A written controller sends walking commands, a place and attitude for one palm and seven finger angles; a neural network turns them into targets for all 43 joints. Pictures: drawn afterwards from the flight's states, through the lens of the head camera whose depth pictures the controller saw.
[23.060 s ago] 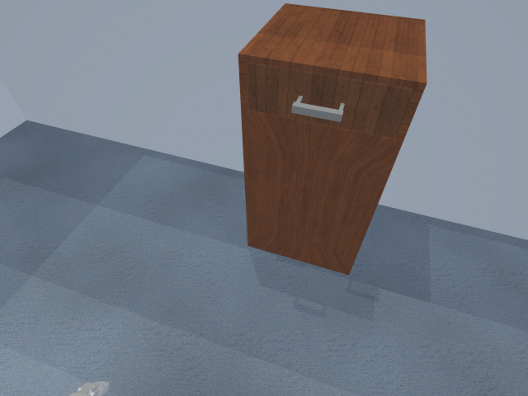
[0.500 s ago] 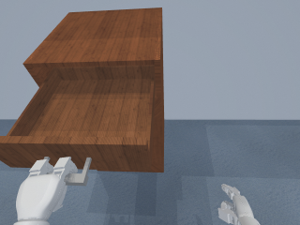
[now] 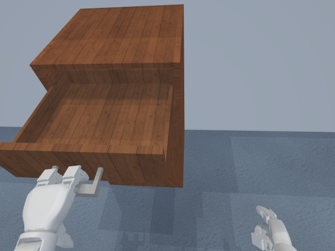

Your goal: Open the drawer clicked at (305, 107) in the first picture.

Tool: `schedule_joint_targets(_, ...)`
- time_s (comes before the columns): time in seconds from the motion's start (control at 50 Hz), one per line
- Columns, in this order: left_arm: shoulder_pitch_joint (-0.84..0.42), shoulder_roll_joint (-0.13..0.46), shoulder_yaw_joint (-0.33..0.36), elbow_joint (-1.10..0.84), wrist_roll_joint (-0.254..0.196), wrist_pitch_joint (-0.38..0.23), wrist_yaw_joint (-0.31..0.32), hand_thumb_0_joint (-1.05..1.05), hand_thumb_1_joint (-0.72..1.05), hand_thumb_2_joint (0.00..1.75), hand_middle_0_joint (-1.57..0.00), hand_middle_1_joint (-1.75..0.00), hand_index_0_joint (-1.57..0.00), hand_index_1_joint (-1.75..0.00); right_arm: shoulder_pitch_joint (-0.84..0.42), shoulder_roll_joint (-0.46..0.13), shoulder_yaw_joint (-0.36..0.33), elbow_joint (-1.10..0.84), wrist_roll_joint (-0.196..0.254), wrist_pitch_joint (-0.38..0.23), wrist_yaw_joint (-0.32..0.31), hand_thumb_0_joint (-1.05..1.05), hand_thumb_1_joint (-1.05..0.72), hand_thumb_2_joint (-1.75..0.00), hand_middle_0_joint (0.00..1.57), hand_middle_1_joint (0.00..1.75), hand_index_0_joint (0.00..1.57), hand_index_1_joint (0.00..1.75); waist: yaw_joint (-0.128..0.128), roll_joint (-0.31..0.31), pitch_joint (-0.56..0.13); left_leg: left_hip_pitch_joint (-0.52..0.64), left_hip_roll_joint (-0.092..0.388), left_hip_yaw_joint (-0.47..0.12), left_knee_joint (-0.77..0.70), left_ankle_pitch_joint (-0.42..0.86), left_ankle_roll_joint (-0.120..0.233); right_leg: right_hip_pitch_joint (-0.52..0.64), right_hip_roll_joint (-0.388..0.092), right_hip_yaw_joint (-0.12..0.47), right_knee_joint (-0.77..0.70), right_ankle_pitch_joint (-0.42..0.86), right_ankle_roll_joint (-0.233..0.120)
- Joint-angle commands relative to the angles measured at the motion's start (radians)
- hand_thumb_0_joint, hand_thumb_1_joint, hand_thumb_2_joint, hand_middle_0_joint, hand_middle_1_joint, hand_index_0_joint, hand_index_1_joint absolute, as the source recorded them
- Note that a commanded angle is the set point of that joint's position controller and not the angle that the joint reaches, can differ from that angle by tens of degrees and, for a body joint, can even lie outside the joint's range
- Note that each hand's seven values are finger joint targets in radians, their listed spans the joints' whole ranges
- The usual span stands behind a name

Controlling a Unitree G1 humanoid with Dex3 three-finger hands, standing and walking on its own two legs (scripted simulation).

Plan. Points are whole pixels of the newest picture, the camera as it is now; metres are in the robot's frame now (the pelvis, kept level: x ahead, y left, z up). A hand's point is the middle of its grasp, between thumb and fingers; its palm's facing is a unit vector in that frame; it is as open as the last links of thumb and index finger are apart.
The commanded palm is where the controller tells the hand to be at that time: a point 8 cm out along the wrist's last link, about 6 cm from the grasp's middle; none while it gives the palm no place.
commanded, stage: lift the hand off the handle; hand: left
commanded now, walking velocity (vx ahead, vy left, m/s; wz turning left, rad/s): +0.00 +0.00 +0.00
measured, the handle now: (72, 180) +0.24 +0.26 +0.05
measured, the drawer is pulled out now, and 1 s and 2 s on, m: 0.30 0.30 0.30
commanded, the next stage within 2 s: draw the hand back to the body in 1.46 s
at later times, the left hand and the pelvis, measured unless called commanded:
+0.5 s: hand (62, 195) +0.21 +0.26 +0.06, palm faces +0.03 -0.08 -1.00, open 13.5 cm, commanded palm +0.18 +0.27 +0.13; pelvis +0.00 +0.01 +0.01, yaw +0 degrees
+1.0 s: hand (45, 176) +0.21 +0.26 +0.14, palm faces +0.13 -0.11 -0.99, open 13.3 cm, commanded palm +0.18 +0.26 +0.20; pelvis +0.02 +0.04 +0.02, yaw +1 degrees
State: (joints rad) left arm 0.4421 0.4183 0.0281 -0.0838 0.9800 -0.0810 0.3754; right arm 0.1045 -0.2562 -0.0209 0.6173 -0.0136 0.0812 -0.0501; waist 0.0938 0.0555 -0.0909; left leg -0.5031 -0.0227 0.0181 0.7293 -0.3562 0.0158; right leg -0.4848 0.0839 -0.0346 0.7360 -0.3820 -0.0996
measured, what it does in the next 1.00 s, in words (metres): stands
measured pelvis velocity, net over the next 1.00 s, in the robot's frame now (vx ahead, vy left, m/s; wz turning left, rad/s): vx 0.02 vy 0.04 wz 0.01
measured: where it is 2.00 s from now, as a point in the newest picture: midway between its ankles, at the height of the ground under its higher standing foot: outside the picture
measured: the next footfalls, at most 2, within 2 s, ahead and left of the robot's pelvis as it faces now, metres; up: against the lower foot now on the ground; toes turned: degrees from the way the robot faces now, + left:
none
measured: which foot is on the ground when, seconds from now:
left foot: down 0.00-1.00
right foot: down 0.00-1.00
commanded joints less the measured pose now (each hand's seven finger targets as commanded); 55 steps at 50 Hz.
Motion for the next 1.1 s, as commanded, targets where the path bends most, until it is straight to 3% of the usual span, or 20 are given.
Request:
schedule_joint_targets(0.0, -0.177, 0.190, 0.129, -0.082, 0.007, 0.048, 0.035, 0.00, -0.50, 0.30, -0.30, -1.20, -0.30, -1.20, -0.136, -0.079, -0.022, -0.153, 0.002, -0.054, -0.009, 0.00, -0.90, -0.90, 0.20, 0.30, 0.20, 0.30, -0.020, -0.082, -0.130, 0.038, -0.039, -0.030, -0.033, 0.088, 0.023, 0.063, -0.079, 0.182, -0.171, 0.203, 0.078)
schedule_joint_targets(0.02, -0.194, 0.219, 0.154, -0.082, 0.008, 0.051, 0.034, 0.00, -0.50, 0.30, -0.30, -1.20, -0.30, -1.20, -0.134, -0.080, -0.026, -0.150, 0.003, -0.052, -0.013, 0.00, -0.90, -0.90, 0.20, 0.30, 0.20, 0.30, -0.018, -0.097, -0.151, 0.049, -0.040, -0.032, -0.033, 0.099, 0.025, 0.078, -0.076, 0.190, -0.173, 0.216, 0.075)
schedule_joint_targets(0.08, -0.229, 0.181, 0.099, -0.073, 0.010, 0.071, 0.025, 0.00, -0.50, 0.30, -0.30, -1.20, -0.30, -1.20, -0.133, -0.078, -0.023, -0.147, 0.009, -0.052, -0.015, 0.00, -0.90, -0.90, 0.20, 0.30, 0.20, 0.30, -0.021, -0.062, -0.160, 0.062, -0.039, -0.028, -0.040, 0.102, 0.024, 0.074, -0.075, 0.172, -0.165, 0.218, 0.076)
schedule_joint_targets(0.12, -0.243, 0.196, 0.106, -0.059, 0.005, 0.082, 0.018, 0.00, -0.50, 0.30, -0.30, -1.20, -0.30, -1.20, -0.134, -0.078, -0.019, -0.144, 0.011, -0.050, -0.018, 0.00, -0.90, -0.90, 0.20, 0.30, 0.20, 0.30, -0.024, -0.073, -0.163, 0.070, -0.037, -0.031, -0.045, 0.104, 0.024, 0.085, -0.072, 0.167, -0.169, 0.207, 0.076)
schedule_joint_targets(0.16, -0.239, 0.187, 0.092, -0.080, 0.000, 0.088, 0.007, 0.00, -0.50, 0.30, -0.30, -1.20, -0.30, -1.20, -0.145, -0.073, -0.017, -0.150, 0.013, -0.052, -0.019, 0.00, -0.90, -0.90, 0.20, 0.30, 0.20, 0.30, -0.010, -0.053, -0.158, 0.081, -0.037, -0.028, -0.057, 0.110, 0.026, 0.096, -0.073, 0.162, -0.174, 0.206, 0.075)
schedule_joint_targets(0.2, -0.242, 0.213, 0.109, -0.123, -0.005, 0.090, 0.002, 0.00, -0.50, 0.30, -0.30, -1.20, -0.30, -1.20, -0.148, -0.072, -0.014, -0.154, 0.011, -0.052, -0.019, 0.00, -0.90, -0.90, 0.20, 0.30, 0.20, 0.30, -0.001, -0.044, -0.185, 0.104, -0.037, -0.029, -0.065, 0.134, 0.027, 0.126, -0.075, 0.165, -0.176, 0.235, 0.076)
schedule_joint_targets(0.26, -0.266, 0.222, 0.106, -0.170, -0.017, 0.093, -0.017, 0.00, -0.50, 0.30, -0.30, -1.20, -0.30, -1.20, -0.164, -0.067, -0.003, -0.160, 0.010, -0.053, -0.023, 0.00, -0.90, -0.90, 0.20, 0.30, 0.20, 0.30, -0.008, -0.056, -0.146, 0.121, -0.035, -0.035, -0.078, 0.135, 0.029, 0.125, -0.079, 0.164, -0.197, 0.222, 0.077)
schedule_joint_targets(0.32, -0.271, 0.281, 0.166, -0.188, -0.028, 0.080, -0.032, 0.00, -0.50, 0.30, -0.30, -1.20, -0.30, -1.20, -0.169, -0.069, 0.001, -0.154, 0.008, -0.058, -0.029, 0.00, -0.90, -0.90, 0.20, 0.30, 0.20, 0.30, -0.002, -0.066, -0.134, 0.142, -0.035, -0.040, -0.084, 0.146, 0.030, 0.148, -0.080, 0.186, -0.224, 0.215, 0.076)
schedule_joint_targets(0.42, -0.185, 0.265, 0.180, -0.288, -0.043, 0.051, -0.039, 0.00, -0.50, 0.30, -0.30, -1.20, -0.30, -1.20, -0.170, -0.063, -0.001, -0.164, 0.005, -0.068, -0.020, 0.00, -0.90, -0.90, 0.20, 0.30, 0.20, 0.30, 0.016, 0.024, -0.150, 0.220, -0.033, -0.038, -0.104, 0.214, 0.025, 0.157, -0.071, 0.158, -0.226, 0.282, 0.063)
schedule_joint_targets(0.48, -0.200, 0.231, 0.147, -0.317, -0.047, 0.059, -0.049, 0.00, -0.50, 0.30, -0.30, -1.20, -0.30, -1.20, -0.174, -0.067, 0.001, -0.165, 0.007, -0.067, -0.011, 0.00, -0.90, -0.90, 0.20, 0.30, 0.20, 0.30, 0.006, 0.026, -0.109, 0.239, -0.028, -0.043, -0.126, 0.224, 0.023, 0.126, -0.063, 0.125, -0.233, 0.258, 0.062)
schedule_joint_targets(0.56, -0.219, 0.225, 0.129, -0.335, -0.055, 0.089, -0.076, 0.00, -0.50, 0.30, -0.30, -1.20, -0.30, -1.20, -0.177, -0.071, 0.001, -0.168, 0.010, -0.060, -0.008, 0.00, -0.90, -0.90, 0.20, 0.30, 0.20, 0.30, 0.007, -0.018, -0.120, 0.267, -0.021, -0.041, -0.149, 0.245, 0.026, 0.153, -0.064, 0.106, -0.246, 0.276, 0.068)
schedule_joint_targets(0.64, -0.211, 0.242, 0.127, -0.436, -0.062, 0.103, -0.109, 0.00, -0.50, 0.30, -0.30, -1.20, -0.30, -1.20, -0.173, -0.073, 0.003, -0.178, 0.011, -0.057, -0.003, 0.00, -0.90, -0.90, 0.20, 0.30, 0.20, 0.30, 0.019, 0.004, -0.172, 0.331, -0.014, -0.041, -0.169, 0.320, 0.023, 0.201, -0.066, 0.096, -0.250, 0.336, 0.067)
schedule_joint_targets(0.66, -0.200, 0.231, 0.117, -0.466, -0.068, 0.106, -0.115, 0.00, -0.50, 0.30, -0.30, -1.20, -0.30, -1.20, -0.179, -0.074, 0.002, -0.182, 0.012, -0.055, -0.002, 0.00, -0.90, -0.90, 0.20, 0.30, 0.20, 0.30, 0.021, 0.023, -0.164, 0.339, -0.012, -0.042, -0.176, 0.338, 0.022, 0.207, -0.063, 0.090, -0.251, 0.348, 0.064)
schedule_joint_targets(0.7, -0.225, 0.244, 0.124, -0.492, -0.068, 0.105, -0.124, 0.00, -0.50, 0.30, -0.30, -1.20, -0.30, -1.20, -0.177, -0.074, 0.006, -0.181, 0.009, -0.053, -0.002, 0.00, -0.90, -0.90, 0.20, 0.30, 0.20, 0.30, 0.014, -0.014, -0.138, 0.344, -0.009, -0.044, -0.184, 0.345, 0.022, 0.202, -0.063, 0.084, -0.264, 0.351, 0.067)
schedule_joint_targets(0.76, -0.206, 0.243, 0.125, -0.470, -0.066, 0.131, -0.149, 0.00, -0.50, 0.30, -0.30, -1.20, -0.30, -1.20, -0.186, -0.073, 0.014, -0.174, 0.012, -0.040, 0.003, 0.00, -0.90, -0.90, 0.20, 0.30, 0.20, 0.30, 0.017, -0.019, -0.088, 0.345, -0.003, -0.047, -0.207, 0.345, 0.020, 0.209, -0.061, 0.081, -0.285, 0.338, 0.063)
schedule_joint_targets(0.86, -0.202, 0.222, 0.093, -0.608, -0.078, 0.151, -0.185, 0.00, -0.50, 0.30, -0.30, -1.20, -0.30, -1.20, -0.184, -0.070, 0.018, -0.201, 0.020, -0.039, 0.016, 0.00, -0.90, -0.90, 0.20, 0.30, 0.20, 0.30, 0.026, 0.051, -0.157, 0.412, 0.017, -0.058, -0.226, 0.443, 0.007, 0.258, -0.063, 0.057, -0.287, 0.358, 0.059)
schedule_joint_targets(0.94, -0.185, 0.227, 0.094, -0.643, -0.082, 0.175, -0.208, 0.00, -0.50, 0.30, -0.30, -1.20, -0.30, -1.20, -0.178, -0.068, 0.035, -0.206, 0.019, -0.036, 0.028, 0.00, -0.90, -0.90, 0.20, 0.30, 0.20, 0.30, 0.022, -0.006, -0.141, 0.401, 0.026, -0.060, -0.240, 0.445, 0.004, 0.266, -0.068, 0.040, -0.295, 0.357, 0.064)
schedule_joint_targets(1.0, -0.188, 0.238, 0.097, -0.595, -0.072, 0.216, -0.235, 0.00, -0.50, 0.30, -0.30, -1.20, -0.30, -1.20, -0.203, -0.073, 0.037, -0.201, 0.027, -0.013, 0.036, 0.00, -0.90, -0.90, 0.20, 0.30, 0.20, 0.30, 0.024, -0.016, -0.065, 0.383, 0.026, -0.058, -0.269, 0.415, 0.002, 0.267, -0.063, 0.043, -0.318, 0.327, 0.062)
schedule_joint_targets(1.04, -0.185, 0.217, 0.073, -0.568, -0.081, 0.255, -0.273, 0.00, -0.50, 0.30, -0.30, -1.20, -0.30, -1.20, -0.214, -0.070, 0.047, -0.200, 0.035, -0.003, 0.048, 0.00, -0.90, -0.90, 0.20, 0.30, 0.20, 0.30, 0.024, -0.004, -0.066, 0.376, 0.029, -0.058, -0.289, 0.412, 0.001, 0.294, -0.067, 0.033, -0.316, 0.320, 0.061)
schedule_joint_targets(1.08, -0.184, 0.242, 0.087, -0.576, -0.102, 0.282, -0.305, 0.00, -0.50, 0.30, -0.30, -1.20, -0.30, -1.20, -0.229, -0.080, 0.044, -0.208, 0.044, 0.009, 0.051, 0.00, -0.90, -0.90, 0.20, 0.30, 0.20, 0.30, 0.027, -0.009, -0.072, 0.377, 0.028, -0.059, -0.303, 0.445, -0.002, 0.338, -0.065, 0.035, -0.317, 0.366, 0.064)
